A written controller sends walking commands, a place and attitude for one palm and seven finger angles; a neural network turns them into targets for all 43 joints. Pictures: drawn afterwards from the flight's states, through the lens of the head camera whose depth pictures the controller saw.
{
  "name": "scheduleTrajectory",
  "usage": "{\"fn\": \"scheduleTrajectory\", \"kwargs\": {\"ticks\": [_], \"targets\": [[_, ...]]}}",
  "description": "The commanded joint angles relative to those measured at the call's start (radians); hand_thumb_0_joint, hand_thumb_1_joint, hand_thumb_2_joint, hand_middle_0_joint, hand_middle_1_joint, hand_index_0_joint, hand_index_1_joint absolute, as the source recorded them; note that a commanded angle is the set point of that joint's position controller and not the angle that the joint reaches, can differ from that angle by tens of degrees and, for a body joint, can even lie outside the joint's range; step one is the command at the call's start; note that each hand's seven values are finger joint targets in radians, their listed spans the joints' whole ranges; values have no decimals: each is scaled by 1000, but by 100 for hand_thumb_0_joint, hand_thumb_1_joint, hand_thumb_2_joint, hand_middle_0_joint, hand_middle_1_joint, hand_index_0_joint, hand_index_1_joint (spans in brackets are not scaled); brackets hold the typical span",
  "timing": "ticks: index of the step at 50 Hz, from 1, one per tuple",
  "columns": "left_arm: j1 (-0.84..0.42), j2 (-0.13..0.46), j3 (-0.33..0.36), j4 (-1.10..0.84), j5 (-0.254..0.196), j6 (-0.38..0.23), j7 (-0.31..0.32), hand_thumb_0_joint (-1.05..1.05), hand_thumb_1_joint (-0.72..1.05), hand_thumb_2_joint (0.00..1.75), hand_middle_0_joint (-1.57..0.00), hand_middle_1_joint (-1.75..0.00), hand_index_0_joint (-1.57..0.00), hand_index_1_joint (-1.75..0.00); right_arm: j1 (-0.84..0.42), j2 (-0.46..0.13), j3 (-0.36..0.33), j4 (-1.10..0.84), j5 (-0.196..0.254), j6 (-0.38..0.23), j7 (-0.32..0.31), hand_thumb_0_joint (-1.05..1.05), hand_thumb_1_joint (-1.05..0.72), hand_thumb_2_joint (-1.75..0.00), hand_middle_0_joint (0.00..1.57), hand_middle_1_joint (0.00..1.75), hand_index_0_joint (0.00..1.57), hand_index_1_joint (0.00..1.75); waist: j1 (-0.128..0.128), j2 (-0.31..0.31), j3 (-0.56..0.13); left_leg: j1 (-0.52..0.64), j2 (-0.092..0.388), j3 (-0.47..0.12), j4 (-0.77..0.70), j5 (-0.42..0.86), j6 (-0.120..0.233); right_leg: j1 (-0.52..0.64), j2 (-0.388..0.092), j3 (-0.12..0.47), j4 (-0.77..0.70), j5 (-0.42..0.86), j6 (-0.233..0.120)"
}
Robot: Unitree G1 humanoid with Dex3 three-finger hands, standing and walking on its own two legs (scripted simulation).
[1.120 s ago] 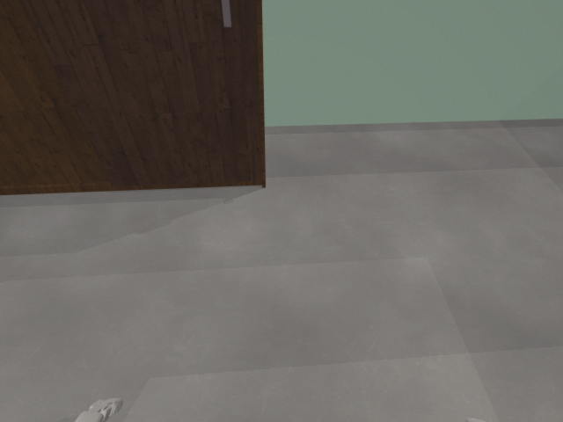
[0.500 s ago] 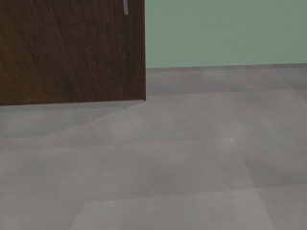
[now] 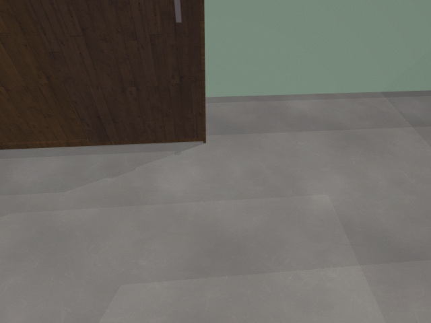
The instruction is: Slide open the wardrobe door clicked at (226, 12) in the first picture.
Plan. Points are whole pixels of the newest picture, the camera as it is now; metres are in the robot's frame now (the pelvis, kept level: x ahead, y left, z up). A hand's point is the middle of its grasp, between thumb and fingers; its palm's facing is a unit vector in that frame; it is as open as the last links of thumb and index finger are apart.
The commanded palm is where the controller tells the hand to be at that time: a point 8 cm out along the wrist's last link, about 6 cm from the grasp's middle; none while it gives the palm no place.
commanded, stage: look at it before walking up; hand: right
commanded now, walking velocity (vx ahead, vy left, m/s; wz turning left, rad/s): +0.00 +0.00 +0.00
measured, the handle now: out of the picture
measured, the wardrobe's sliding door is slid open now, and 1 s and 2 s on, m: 0.00 0.00 0.00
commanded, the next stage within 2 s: walk to a spot facing it in 0.32 s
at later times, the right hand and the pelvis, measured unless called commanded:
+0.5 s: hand out of the picture +0.07 -0.25 -0.16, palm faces -0.02 +0.94 -0.33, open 7.4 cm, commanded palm none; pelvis +0.01 +0.00 +0.00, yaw +1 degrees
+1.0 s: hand out of the picture +0.14 -0.14 -0.17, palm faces -0.18 +0.96 -0.21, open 7.4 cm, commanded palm none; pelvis +0.11 +0.05 -0.01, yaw +15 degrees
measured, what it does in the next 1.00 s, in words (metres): walks ahead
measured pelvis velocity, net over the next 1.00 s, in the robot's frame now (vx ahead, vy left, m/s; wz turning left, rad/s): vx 0.11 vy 0.05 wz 0.26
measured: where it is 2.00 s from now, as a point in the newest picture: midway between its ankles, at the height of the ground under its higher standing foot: (196, 275)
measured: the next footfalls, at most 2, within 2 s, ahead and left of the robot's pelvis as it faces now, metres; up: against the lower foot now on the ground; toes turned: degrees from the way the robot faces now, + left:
right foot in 1.28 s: +0.40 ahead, -0.04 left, +0.00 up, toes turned +15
left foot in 1.88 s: +0.49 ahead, +0.27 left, +0.00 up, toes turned +52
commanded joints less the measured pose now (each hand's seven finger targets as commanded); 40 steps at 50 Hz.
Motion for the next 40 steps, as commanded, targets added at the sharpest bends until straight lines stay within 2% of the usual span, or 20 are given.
{"fn": "scheduleTrajectory", "kwargs": {"ticks": [1, 6, 10, 16, 21, 23, 24, 27, 29, 30, 31, 32, 33, 34, 35, 36, 37, 38, 39, 40], "targets": [[-47, 211, 43, -68, 3, -18, 9, 0, 90, 90, -20, -30, -20, -30, -37, -208, -44, -62, -4, -26, -12, 0, -90, -90, 20, 30, 20, 30, -4, 11, -58, 3, 119, -109, -85, 74, 33, 13, -109, 101, -65, 99, -33], [-52, 211, 42, -68, 2, -20, 10, 0, 90, 90, -20, -30, -20, -30, -32, -208, -44, -59, -3, -28, -13, 0, -90, -90, 20, 30, 20, 30, -5, 7, -76, 22, 121, -101, -76, 136, 33, 29, -113, 97, -61, 138, -32], [-56, 215, 41, -68, 2, -19, 11, 0, 90, 90, -20, -30, -20, -30, -32, -207, -42, -58, -3, -25, -13, 0, -90, -90, 20, 30, 20, 30, -6, -9, -63, 20, 119, -99, -80, 117, 32, 23, -114, 100, -71, 126, -32], [-58, 213, 40, -66, 1, -17, 11, 0, 90, 90, -20, -30, -20, -30, -30, -208, -43, -54, -4, -25, -12, 0, -90, -90, 20, 30, 20, 30, -6, 4, -48, 14, 120, -103, -95, 100, 31, 21, -111, 102, -76, 113, -32], [-59, 214, 41, -66, 2, -17, 11, 0, 90, 90, -20, -30, -20, -30, -29, -209, -42, -53, -3, -27, -12, 0, -90, -90, 20, 30, 20, 30, -5, 0, -61, 23, 122, -100, -95, 121, 31, 32, -113, 99, -73, 129, -30], [-4, 112, 17, -44, 9, -5, 8, 0, 90, 90, -20, -30, -20, -30, 29, -106, -23, -32, -3, -7, -13, 0, -90, -90, 20, 30, 20, 30, -5, 0, -72, 6, 110, -111, -89, 13, 21, 42, -110, 65, -51, 36, -12], [24, 91, 16, -43, 12, 3, 7, 0, 90, 90, -20, -30, -20, -30, 55, -90, -23, -30, -5, 3, -11, 0, -90, -90, 20, 30, 20, 30, -8, 11, -69, -12, 100, -125, -83, -84, 23, 36, -107, 51, -28, -55, -9], [45, 111, 35, -66, 18, 12, 6, 0, 90, 90, -20, -30, -20, -30, 77, -104, -41, -59, -13, 21, 7, 0, -90, -90, 20, 30, 20, 30, -6, 12, 42, -131, 72, -168, -77, -320, 43, -45, -111, 47, -33, -322, -22], [70, 134, 50, -82, 18, 11, 7, 0, 90, 90, -20, -30, -20, -30, 94, -102, -52, -88, -16, 23, 15, 0, -90, -90, 20, 30, 20, 30, -4, -15, 86, -215, 39, -163, -15, -373, 51, -47, -143, 79, -43, -417, -43], [93, 143, 57, -89, 17, 6, 9, 0, 90, 90, -20, -30, -20, -30, 97, -89, -57, -104, -16, 21, 20, 0, -90, -90, 20, 30, 20, 30, 6, -53, 92, -264, 14, -141, 52, -368, 48, -28, -177, 118, -69, -456, -65], [114, 162, 67, -93, 16, 1, 12, 0, 90, 90, -20, -30, -20, -30, 96, -67, -58, -118, -15, 16, 24, 0, -90, -90, 20, 30, 20, 30, 15, -115, 103, -325, -24, -87, 160, -328, 38, 9, -233, 182, -121, -492, -96], [136, 181, 79, -94, 13, -8, 15, 0, 90, 90, -20, -30, -20, -30, 85, -38, -61, -135, -13, 10, 28, 0, -90, -90, 20, 30, 20, 30, 25, -178, 91, -359, -42, -5, 307, -244, 23, 42, -323, 253, -174, -464, -140], [159, 176, 86, -96, 12, -19, 16, 0, 90, 90, -20, -30, -20, -30, 47, -24, -64, -158, -14, 6, 32, 0, -90, -90, 20, 30, 20, 30, 39, -197, 89, -425, -3, 14, 414, -279, 12, 93, -378, 271, -198, -351, -182], [172, 165, 88, -97, 12, -26, 16, 0, 90, 90, -20, -30, -20, -30, 27, -24, -67, -176, -14, 2, 35, 0, -90, -90, 20, 30, 20, 30, 42, -174, 81, -473, 30, 3, 451, -304, 8, 143, -398, 257, -182, -250, -200], [180, 149, 87, -96, 15, -32, 18, 0, 90, 90, -20, -30, -20, -30, 21, -9, -70, -186, -15, -5, 39, 0, -90, -90, 20, 30, 20, 30, 42, -147, 74, -472, 52, 7, 442, -317, 6, 162, -398, 206, -148, -125, -197], [178, 134, 87, -97, 19, -34, 19, 0, 90, 90, -20, -30, -20, -30, 20, 10, -72, -186, -14, -10, 41, 0, -90, -90, 20, 30, 20, 30, 36, -142, 75, -425, 66, 27, 414, -312, 4, 135, -385, 142, -115, -19, -180], [157, 122, 84, -101, 21, -35, 20, 0, 90, 90, -20, -30, -20, -30, 53, 26, -73, -179, -12, -12, 44, 0, -90, -90, 20, 30, 20, 30, 13, -146, 65, -343, 68, 44, 354, -295, 7, 92, -365, 79, -76, 41, -154], [120, 119, 84, -108, 21, -35, 19, 0, 90, 90, -20, -30, -20, -30, 129, 39, -75, -157, -12, -12, 47, 0, -90, -90, 20, 30, 20, 30, -26, -133, 36, -214, 54, 78, 275, -226, 11, 31, -333, -3, -10, 41, -118], [89, 111, 84, -116, 19, -34, 18, 0, 90, 90, -20, -30, -20, -30, 236, 37, -83, -121, -14, -14, 47, 0, -90, -90, 20, 30, 20, 30, -81, -82, -3, -39, 16, 112, 175, -108, 18, -66, -281, -71, 139, 9, -80], [70, 74, 77, -136, 10, -33, 11, 0, 90, 90, -20, -30, -20, -30, 394, -26, -98, -70, -20, -24, 39, 0, -90, -90, 20, 30, 20, 30, -150, 96, -64, 177, 50, 23, 47, -92, 40, -221, -196, -163, 410, -55, -29]]}}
